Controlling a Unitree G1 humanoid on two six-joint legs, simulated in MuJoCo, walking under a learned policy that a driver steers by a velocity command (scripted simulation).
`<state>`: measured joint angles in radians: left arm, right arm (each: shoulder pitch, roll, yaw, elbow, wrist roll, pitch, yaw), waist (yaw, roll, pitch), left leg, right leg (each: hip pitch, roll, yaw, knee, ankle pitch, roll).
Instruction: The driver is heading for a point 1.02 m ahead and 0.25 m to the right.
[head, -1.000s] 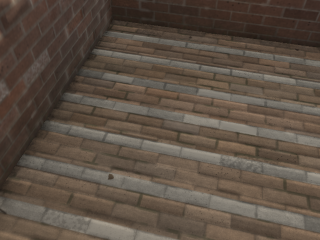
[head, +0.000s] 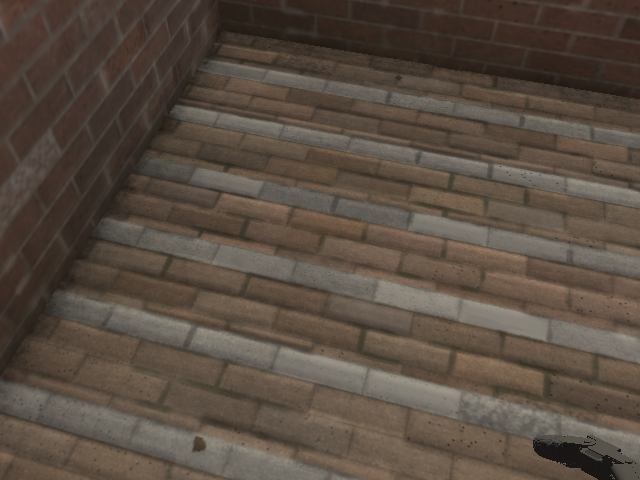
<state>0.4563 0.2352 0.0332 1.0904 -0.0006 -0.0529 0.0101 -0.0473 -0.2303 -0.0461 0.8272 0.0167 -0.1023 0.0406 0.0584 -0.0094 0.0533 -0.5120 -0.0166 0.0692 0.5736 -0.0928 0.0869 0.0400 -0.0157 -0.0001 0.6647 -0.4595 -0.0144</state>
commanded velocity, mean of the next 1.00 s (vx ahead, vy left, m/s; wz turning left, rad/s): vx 0.50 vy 0.00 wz -0.32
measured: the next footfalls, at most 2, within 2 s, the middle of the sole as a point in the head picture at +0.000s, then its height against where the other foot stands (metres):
right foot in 0.50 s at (423, 471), level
left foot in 1.00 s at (358, 324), level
